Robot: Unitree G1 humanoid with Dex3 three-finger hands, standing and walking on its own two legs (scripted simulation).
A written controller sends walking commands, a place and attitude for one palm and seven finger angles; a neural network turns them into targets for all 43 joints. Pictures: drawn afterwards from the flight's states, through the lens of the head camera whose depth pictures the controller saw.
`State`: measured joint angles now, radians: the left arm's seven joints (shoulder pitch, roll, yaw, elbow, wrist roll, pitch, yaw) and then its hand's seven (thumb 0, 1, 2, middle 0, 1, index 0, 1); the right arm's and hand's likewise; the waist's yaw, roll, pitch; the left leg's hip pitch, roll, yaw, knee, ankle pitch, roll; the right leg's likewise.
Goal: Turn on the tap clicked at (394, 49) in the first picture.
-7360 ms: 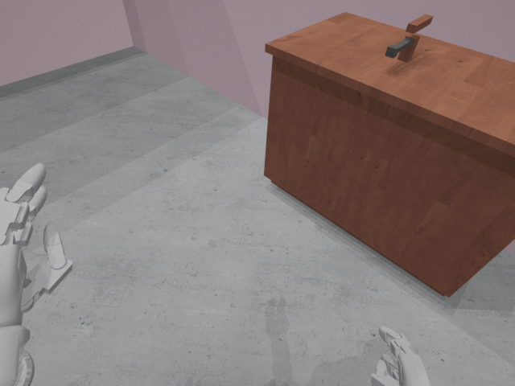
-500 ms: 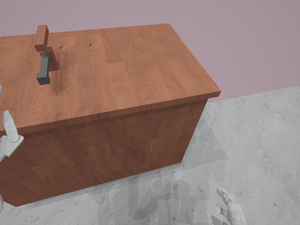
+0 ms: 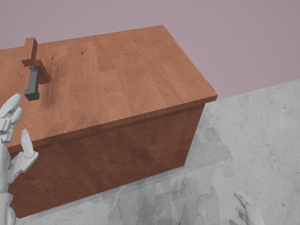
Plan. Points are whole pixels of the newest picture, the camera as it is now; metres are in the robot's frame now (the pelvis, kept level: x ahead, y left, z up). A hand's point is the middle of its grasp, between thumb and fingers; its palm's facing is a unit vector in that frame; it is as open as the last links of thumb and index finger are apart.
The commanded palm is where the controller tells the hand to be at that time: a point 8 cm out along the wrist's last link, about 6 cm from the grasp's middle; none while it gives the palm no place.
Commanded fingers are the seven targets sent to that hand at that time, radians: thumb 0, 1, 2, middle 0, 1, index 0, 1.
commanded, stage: come to a stop and stand still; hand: left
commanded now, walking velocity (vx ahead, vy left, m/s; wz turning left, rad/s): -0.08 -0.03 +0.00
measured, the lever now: (32, 94) +0.45 +0.38 +0.09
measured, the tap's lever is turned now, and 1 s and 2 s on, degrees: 0 0 0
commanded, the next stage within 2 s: look again from close up in 1.48 s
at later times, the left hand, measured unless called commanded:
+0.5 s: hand (25, 177) +0.18 +0.23 +0.16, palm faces +0.36 -0.84 -0.40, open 7.4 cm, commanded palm +0.13 +0.28 +0.17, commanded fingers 0.00 0.90 0.90 -0.20 -0.30 -0.20 -0.30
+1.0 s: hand (10, 158) +0.20 +0.26 +0.18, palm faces +0.31 -0.87 -0.38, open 7.4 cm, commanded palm +0.15 +0.30 +0.17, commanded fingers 0.00 0.90 0.90 -0.20 -0.30 -0.20 -0.30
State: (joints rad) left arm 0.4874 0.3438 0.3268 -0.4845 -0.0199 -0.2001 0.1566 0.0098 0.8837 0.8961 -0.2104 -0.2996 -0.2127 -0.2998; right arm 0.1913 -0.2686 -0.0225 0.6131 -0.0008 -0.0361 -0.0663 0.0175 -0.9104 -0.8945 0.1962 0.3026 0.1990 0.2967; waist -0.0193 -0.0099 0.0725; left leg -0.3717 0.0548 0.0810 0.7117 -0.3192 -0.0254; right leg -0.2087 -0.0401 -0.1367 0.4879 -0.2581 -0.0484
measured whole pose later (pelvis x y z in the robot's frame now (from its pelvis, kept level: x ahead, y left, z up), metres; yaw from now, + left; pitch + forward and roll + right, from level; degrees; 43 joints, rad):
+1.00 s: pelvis -0.03 +0.03 +0.00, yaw -4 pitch -2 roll -1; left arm 0.42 0.36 0.36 -0.45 -0.05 -0.25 0.10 0.01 0.89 0.90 -0.20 -0.30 -0.20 -0.30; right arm 0.25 -0.21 0.03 0.58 0.00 -0.17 -0.01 0.02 -0.91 -0.89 0.20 0.30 0.20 0.30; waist -0.01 0.02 0.04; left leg -0.30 0.04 0.09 0.52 -0.19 0.02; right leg -0.22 0.00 -0.01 0.47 -0.22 0.01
